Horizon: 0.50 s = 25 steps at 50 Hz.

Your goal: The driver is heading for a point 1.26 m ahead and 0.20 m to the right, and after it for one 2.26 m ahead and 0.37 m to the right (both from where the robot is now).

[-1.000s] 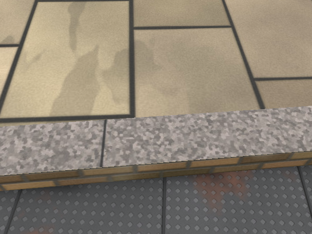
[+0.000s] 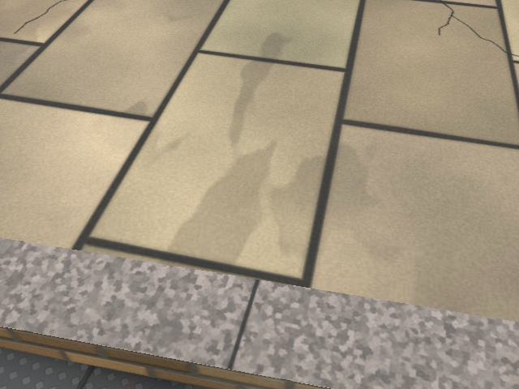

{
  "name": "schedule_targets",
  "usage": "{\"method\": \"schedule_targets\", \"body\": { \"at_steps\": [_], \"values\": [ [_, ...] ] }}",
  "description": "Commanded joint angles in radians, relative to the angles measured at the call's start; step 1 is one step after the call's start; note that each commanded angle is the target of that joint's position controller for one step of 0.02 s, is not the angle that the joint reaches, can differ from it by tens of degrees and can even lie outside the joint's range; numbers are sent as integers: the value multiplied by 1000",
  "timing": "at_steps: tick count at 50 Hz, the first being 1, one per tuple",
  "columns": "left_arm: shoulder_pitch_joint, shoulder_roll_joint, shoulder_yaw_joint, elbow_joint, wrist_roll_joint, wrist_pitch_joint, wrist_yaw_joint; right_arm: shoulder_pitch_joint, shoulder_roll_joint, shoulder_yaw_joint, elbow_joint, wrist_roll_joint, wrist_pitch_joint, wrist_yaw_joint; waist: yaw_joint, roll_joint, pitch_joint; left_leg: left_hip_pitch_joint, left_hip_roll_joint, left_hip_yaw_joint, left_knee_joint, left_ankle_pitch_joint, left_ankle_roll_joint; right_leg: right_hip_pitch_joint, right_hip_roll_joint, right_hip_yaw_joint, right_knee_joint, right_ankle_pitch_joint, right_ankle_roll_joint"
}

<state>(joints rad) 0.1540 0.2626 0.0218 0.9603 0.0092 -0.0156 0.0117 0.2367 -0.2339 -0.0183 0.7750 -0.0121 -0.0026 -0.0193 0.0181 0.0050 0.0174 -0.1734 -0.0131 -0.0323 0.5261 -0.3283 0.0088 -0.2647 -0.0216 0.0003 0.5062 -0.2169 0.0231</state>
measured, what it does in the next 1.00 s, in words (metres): walks ahead: left foot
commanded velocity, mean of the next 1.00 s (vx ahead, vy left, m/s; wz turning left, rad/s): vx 0.41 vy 0.00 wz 0.01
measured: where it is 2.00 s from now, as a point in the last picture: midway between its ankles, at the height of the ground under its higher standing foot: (285, 211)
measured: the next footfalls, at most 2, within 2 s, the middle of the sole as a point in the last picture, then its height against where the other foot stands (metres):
left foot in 0.62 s outside the picture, level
right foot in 1.10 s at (323, 316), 0.14 m higher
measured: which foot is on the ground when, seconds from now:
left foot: down 0.00-0.18, up 0.20-0.60, down 0.62-1.00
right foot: down 0.00-0.60, up 0.62-1.00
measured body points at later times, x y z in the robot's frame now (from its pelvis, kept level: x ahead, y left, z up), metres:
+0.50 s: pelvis +0.15 -0.02 +0.01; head +0.18 -0.03 +0.46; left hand +0.11 +0.25 -0.13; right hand +0.37 -0.25 -0.08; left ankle +0.30 +0.13 -0.69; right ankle +0.04 -0.12 -0.73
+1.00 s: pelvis +0.41 +0.01 +0.02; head +0.45 +0.01 +0.46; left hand +0.62 +0.15 -0.09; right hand +0.29 -0.18 -0.12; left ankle +0.33 +0.11 -0.73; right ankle +0.58 -0.12 -0.48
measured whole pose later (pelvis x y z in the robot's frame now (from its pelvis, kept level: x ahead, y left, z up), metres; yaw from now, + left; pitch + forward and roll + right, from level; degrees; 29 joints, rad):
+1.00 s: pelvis +0.41 +0.01 +0.02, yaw -1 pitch +4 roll -2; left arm 0.07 0.07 -0.11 0.68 0.00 -0.06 -0.01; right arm 0.54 -0.11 0.05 1.10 0.00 -0.02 -0.02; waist -0.04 0.02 -0.01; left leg -0.07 0.03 0.02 0.26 -0.27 0.03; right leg -1.30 -0.10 -0.09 1.71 -0.19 -0.01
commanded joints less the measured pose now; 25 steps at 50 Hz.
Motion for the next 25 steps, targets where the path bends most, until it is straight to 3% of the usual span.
{"method": "schedule_targets", "body": {
  "at_steps": [1, 2, 4, 6, 7, 8, 9, 10, 11, 12, 13, 14, 16, 18, 21, 23, 25],
  "values": [
    [-40, 98, 21, -27, -9, -10, 7, 40, -165, -48, -32, 9, -5, -6, -24, 93, 23, -94, 107, -161, -225, -263, 94, -20, 51, -55, 63, -172, -21],
    [-69, 96, 20, -39, -12, -21, 4, 57, -181, -53, -30, 13, -8, -7, -39, 134, 64, -79, 166, -250, -282, -353, 131, -103, 58, -64, 119, -188, -27],
    [-98, 97, 20, -55, -25, -53, -8, 73, -205, -63, -16, 25, -24, -10, -44, 169, 121, -47, 265, -378, -331, -350, 190, -190, 19, -28, 173, -177, -66],
    [-50, 91, 21, -35, -35, -80, -25, 41, -192, -62, -15, 30, -38, -10, -5, 161, 118, -29, 263, -341, -297, -209, 181, -136, 0, -21, 86, -160, -103],
    [16, 97, 26, -3, -37, -87, -31, 8, -180, -59, -22, 31, -39, -7, 31, 140, 93, -69, 224, -279, -257, -136, 153, -12, 10, -25, 1, -115, -114],
    [95, 120, 36, 34, -32, -89, -32, -37, -159, -53, -39, 27, -42, -6, 66, 100, 65, -122, 166, -196, -179, -33, 115, 108, 1, 8, -45, -65, -121],
    [171, 189, 57, 62, -30, -90, -30, -72, -108, -39, -70, 24, -52, -5, 81, -64, 47, -229, 44, -38, 30, 38, 48, 217, -94, 189, -139, -130, -169],
    [278, 275, 82, 80, -32, -89, -33, -70, -99, -37, -92, 18, -70, -10, 112, -278, -7, -413, -44, 50, 298, -51, -13, 402, -261, 504, -256, -106, -280],
    [294, 234, 69, 77, -17, -95, -32, -77, -148, -50, -92, 37, -83, -12, 121, -234, -8, -560, -35, -31, 514, -256, -14, 466, -349, 641, -300, -57, -335],
    [246, 193, 57, 61, -14, -103, -31, -50, -158, -55, -80, 53, -93, -5, 82, -140, 10, -610, 15, -80, 609, -211, 10, 464, -340, 573, -282, -33, -318],
    [204, 171, 52, 42, -16, -107, -30, -47, -149, -54, -71, 54, -97, 2, 62, -103, 16, -643, 55, -68, 623, -125, 29, 458, -311, 490, -285, -27, -288],
    [180, 145, 42, 35, -20, -104, -30, -70, -145, -56, -72, 44, -98, 7, 53, -75, 41, -663, 88, -51, 599, -52, 34, 434, -292, 417, -302, 38, -265],
    [181, 108, 25, 37, -14, -90, -27, -92, -120, -57, -79, 26, -93, 19, 39, -84, 35, -592, 113, -15, 531, 50, 21, 369, -230, 284, -337, 161, -222],
    [187, 131, 27, 35, -14, -79, -16, -111, -89, -49, -85, 21, -86, 28, 35, -84, 38, -553, 105, 28, 444, 110, -8, 320, -198, 196, -360, 259, -221],
    [172, 167, 31, 19, -11, -72, -1, -217, -52, -28, -121, 26, -85, 31, 48, -75, 60, -436, 77, 69, 218, 231, -28, 198, -155, 97, -386, 310, -208],
    [202, 181, 36, 21, -15, -74, 2, -272, -62, -27, -134, 30, -85, 32, 64, -96, 66, -358, 50, 84, 109, 299, -28, 169, -153, 78, -395, 317, -204],
    [229, 179, 41, 31, -26, -70, -1, -232, -74, -27, -115, 35, -73, 28, 47, -132, 50, -314, 53, 66, 115, 300, -9, 204, -199, 86, -369, 328, -203]
  ]
}}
